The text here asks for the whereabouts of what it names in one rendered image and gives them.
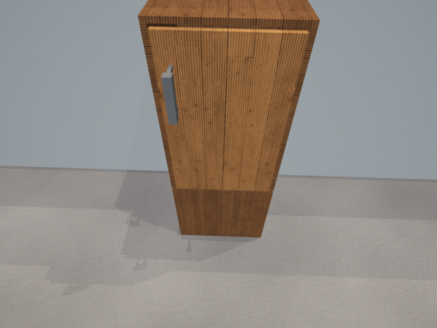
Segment cupboard door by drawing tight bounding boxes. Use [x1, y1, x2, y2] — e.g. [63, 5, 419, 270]
[147, 27, 309, 191]

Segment handle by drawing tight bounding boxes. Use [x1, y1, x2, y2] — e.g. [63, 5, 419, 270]
[161, 65, 179, 125]

